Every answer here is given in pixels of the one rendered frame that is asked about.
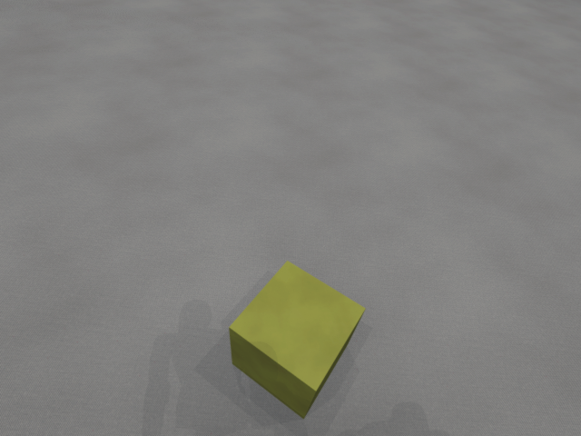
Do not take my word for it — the carton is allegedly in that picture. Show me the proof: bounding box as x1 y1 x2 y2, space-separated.
229 261 366 419

